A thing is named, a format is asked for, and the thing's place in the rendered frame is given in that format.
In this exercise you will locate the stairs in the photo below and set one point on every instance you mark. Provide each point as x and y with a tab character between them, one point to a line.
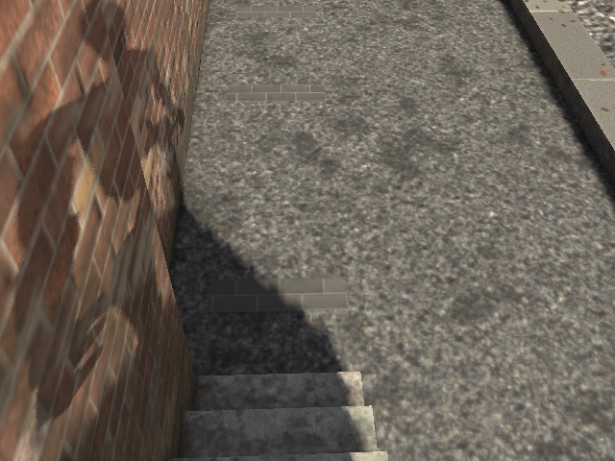
279	417

